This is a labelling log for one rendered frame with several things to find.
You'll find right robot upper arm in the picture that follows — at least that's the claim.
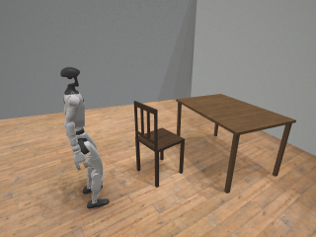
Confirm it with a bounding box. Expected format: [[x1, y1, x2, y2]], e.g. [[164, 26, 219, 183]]
[[64, 95, 80, 128]]

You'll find chair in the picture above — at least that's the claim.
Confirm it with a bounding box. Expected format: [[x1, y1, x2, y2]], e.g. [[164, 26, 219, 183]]
[[133, 101, 185, 188]]

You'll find table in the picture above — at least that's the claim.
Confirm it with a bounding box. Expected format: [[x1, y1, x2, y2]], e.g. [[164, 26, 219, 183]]
[[176, 94, 296, 194]]

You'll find robot right forearm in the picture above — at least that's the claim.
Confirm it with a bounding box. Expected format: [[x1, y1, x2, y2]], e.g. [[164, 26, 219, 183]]
[[65, 122, 81, 154]]

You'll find robot left thigh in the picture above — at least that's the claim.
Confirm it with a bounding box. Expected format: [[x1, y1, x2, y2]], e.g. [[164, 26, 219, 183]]
[[86, 131, 97, 168]]

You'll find robot right hand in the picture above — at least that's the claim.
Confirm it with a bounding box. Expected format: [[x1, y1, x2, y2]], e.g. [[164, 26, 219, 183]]
[[73, 151, 88, 171]]

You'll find robot left shin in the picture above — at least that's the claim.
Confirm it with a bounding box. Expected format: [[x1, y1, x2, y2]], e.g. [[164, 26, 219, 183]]
[[86, 166, 95, 189]]

